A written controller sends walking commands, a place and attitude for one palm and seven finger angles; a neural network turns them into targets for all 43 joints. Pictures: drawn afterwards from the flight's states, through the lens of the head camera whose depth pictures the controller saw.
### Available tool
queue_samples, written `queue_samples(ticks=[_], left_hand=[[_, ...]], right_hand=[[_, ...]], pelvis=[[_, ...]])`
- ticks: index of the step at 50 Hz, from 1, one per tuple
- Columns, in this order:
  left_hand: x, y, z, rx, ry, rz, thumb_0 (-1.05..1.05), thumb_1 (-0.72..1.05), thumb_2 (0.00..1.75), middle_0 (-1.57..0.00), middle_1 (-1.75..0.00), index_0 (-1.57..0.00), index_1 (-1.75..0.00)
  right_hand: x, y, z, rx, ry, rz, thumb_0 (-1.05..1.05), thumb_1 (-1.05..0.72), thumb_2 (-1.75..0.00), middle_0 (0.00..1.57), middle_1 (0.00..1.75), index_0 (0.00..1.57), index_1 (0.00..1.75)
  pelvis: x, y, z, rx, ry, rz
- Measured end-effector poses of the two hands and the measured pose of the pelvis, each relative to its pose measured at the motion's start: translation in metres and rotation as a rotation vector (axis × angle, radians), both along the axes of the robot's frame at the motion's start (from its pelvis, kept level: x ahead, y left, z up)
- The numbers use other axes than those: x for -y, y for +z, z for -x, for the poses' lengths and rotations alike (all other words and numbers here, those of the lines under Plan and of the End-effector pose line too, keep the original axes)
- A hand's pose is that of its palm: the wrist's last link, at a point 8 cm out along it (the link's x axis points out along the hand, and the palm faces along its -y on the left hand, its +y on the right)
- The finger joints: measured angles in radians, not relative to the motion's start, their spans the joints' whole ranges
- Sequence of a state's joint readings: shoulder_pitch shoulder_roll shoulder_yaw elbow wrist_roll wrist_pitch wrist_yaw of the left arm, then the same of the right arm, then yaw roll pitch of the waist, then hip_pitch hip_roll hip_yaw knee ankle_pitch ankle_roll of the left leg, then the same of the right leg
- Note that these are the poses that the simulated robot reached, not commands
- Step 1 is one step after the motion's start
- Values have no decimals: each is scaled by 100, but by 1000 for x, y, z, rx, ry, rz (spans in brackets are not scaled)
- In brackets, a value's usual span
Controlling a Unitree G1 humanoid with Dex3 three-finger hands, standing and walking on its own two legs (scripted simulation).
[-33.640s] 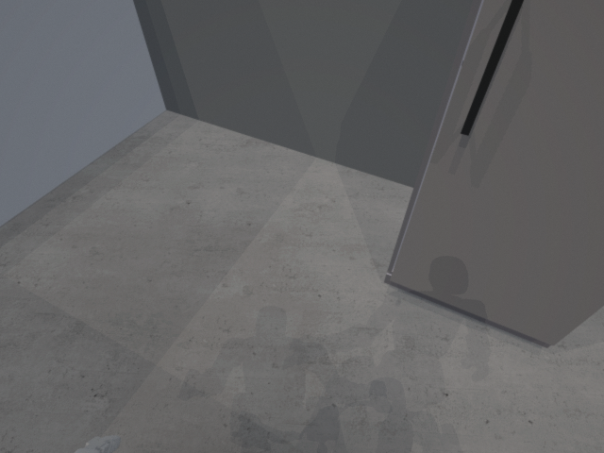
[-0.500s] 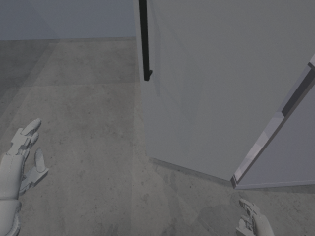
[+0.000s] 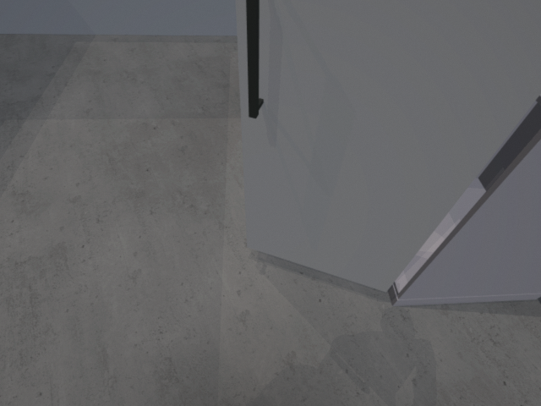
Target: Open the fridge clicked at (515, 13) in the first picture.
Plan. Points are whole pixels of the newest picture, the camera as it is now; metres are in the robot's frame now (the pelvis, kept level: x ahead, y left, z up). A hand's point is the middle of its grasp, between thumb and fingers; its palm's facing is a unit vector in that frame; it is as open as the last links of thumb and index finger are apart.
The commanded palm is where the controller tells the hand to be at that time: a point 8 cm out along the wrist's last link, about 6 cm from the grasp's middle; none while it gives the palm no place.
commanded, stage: let the arm hang, fingers relaxed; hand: left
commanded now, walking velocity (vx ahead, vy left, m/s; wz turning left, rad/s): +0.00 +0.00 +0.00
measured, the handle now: (256, 48) +0.70 +0.08 +0.16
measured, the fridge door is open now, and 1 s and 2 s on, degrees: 68 68 68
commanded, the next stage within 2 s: look to check the result in 0.54 s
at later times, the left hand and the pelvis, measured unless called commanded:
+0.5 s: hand out of the picture +0.13 +0.23 -0.14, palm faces -0.04 -0.94 -0.33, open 7.3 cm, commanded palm none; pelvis +0.02 +0.00 +0.01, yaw -1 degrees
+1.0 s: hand out of the picture +0.12 +0.22 -0.15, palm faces -0.05 -0.94 -0.34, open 7.4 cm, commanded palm none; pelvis +0.04 -0.02 +0.01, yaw -2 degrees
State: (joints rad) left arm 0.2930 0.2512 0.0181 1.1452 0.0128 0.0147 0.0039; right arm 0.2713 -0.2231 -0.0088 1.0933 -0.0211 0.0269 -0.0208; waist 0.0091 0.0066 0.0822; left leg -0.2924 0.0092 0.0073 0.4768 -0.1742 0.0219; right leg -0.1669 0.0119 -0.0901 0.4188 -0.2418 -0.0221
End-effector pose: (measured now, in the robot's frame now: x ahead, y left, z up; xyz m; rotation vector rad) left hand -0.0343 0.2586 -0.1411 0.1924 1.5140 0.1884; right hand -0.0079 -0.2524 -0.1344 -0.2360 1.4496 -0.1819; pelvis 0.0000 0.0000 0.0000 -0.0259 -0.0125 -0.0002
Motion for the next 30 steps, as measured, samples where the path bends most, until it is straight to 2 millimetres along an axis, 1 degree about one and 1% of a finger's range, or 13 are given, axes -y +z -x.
queue_samples(ticks=[2,4,7,10,16,20,25,30], left_hand=[[-8,4,-5,9,-4,-24,1,92,90,-20,-30,-20,-30],[-16,8,-15,32,-13,-46,1,92,90,-20,-30,-20,-30],[-25,13,-36,83,-30,-72,0,92,90,-20,-30,-20,-30],[-30,18,-62,146,-52,-89,0,91,90,-20,-30,-20,-30],[-30,27,-114,266,-99,-97,0,91,90,-20,-30,-20,-30],[-25,32,-140,324,-125,-93,0,91,90,-20,-30,-20,-30],[-18,35,-160,357,-148,-85,0,91,90,-20,-30,-20,-30],[-14,35,-166,350,-157,-83,0,91,90,-20,-30,-20,-30]], right_hand=[[-2,-2,-2,8,-3,-9,1,-91,-90,20,30,20,30],[-3,-4,-8,23,-2,-16,1,-91,-90,20,30,20,30],[-2,-6,-21,56,4,-21,1,-91,-90,20,30,20,30],[2,-5,-37,99,14,-19,1,-91,-90,20,30,20,30],[16,2,-74,186,34,3,0,-91,-90,20,30,20,30],[27,9,-94,231,45,23,0,-91,-90,20,30,20,30],[39,16,-109,262,49,45,0,-91,-90,20,30,20,30],[49,19,-113,259,48,59,0,-91,-90,20,30,20,30]], pelvis=[[-1,1,0,1,-2,-2],[-2,1,-1,1,-4,-5],[-3,2,-2,2,-6,-9],[-3,2,-4,2,-8,-13],[-1,4,-10,5,-11,-20],[1,5,-14,6,-14,-23],[4,6,-19,7,-20,-26],[9,7,-24,7,-25,-28]])
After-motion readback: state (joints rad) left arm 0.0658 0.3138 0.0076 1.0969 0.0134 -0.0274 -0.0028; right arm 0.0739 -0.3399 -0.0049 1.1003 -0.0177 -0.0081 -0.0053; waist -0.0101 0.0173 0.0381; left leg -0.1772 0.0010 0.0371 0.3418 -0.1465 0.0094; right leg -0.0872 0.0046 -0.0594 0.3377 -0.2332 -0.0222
